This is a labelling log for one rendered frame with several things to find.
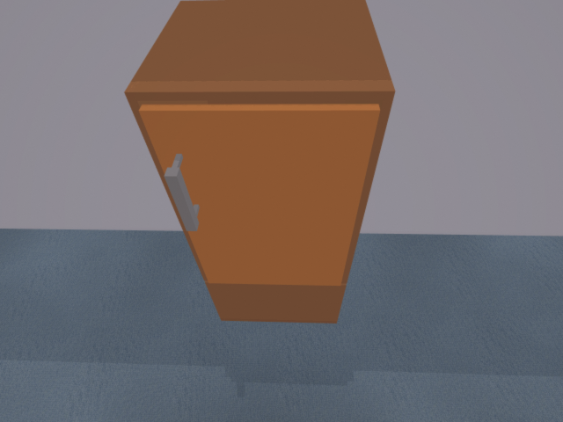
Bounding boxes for cupboard door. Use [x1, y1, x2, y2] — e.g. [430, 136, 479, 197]
[139, 104, 380, 286]

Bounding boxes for handle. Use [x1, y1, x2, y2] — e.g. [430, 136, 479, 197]
[164, 154, 200, 231]

